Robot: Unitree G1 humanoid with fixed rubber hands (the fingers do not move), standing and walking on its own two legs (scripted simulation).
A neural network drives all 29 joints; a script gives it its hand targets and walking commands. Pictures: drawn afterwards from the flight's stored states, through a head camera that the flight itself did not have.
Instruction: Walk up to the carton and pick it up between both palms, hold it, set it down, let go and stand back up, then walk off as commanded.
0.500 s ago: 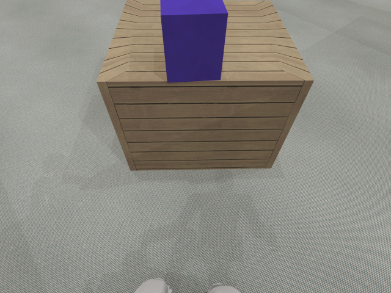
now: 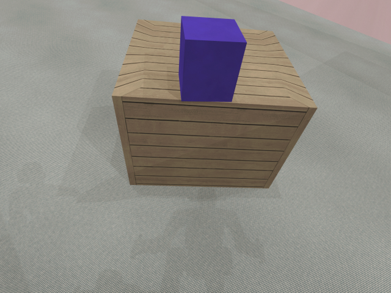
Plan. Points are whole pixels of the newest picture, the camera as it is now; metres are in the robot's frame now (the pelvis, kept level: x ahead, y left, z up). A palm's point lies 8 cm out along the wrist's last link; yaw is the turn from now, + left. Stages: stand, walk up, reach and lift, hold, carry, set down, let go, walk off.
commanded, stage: walk off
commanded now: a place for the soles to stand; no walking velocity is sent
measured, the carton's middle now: (207, 60) +0.95 -0.03 +0.00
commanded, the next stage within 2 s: stand in 1.10 s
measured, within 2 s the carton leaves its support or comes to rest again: neither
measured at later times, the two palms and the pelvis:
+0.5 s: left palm out of the picture +0.08 +0.28 -0.11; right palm out of the picture +0.06 -0.33 -0.10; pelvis -0.01 -0.03 -0.01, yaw +0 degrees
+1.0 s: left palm out of the picture +0.09 +0.27 -0.10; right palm out of the picture +0.10 -0.34 -0.11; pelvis +0.01 -0.04 -0.01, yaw +0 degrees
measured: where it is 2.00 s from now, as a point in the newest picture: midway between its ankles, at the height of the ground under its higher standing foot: outside the picture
